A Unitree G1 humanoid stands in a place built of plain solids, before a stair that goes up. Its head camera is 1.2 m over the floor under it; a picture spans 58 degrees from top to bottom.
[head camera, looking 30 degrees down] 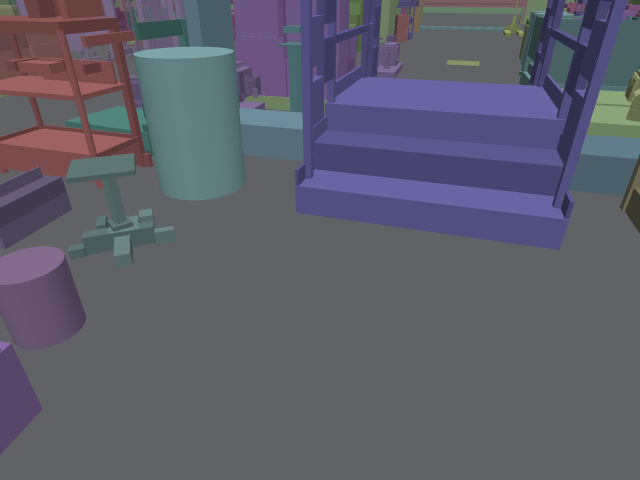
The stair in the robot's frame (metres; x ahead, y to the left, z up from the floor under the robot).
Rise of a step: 0.18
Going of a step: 0.30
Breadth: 1.50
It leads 17 degrees to the right of straight ahead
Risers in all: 3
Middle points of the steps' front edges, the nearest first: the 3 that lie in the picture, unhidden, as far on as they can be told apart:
2.20 -0.56 0.18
2.49 -0.65 0.36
2.77 -0.74 0.54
